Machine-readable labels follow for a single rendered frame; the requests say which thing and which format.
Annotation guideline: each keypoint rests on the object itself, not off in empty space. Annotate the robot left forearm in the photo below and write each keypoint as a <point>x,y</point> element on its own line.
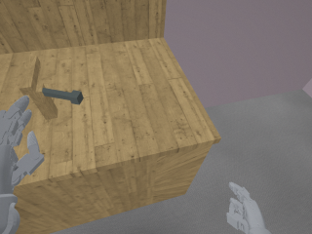
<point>9,216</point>

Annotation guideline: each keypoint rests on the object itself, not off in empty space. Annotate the robot right hand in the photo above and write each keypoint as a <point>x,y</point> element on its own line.
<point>248,214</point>

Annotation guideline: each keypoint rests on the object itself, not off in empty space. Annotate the counter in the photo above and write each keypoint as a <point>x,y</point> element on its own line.
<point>138,137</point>

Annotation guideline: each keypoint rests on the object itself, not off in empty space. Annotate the robot left hand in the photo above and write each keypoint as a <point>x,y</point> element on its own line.
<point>12,123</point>

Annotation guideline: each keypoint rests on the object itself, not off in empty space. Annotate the tap lever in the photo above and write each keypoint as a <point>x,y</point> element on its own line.
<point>75,97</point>

